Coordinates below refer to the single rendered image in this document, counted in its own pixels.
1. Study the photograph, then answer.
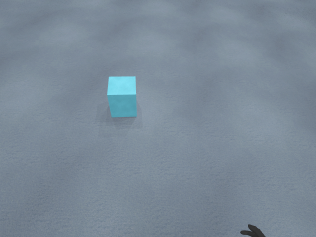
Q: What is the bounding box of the robot right hand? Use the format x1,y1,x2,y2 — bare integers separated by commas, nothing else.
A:
240,224,266,237

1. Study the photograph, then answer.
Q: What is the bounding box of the carton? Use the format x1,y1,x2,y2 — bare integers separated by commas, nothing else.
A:
107,76,137,118

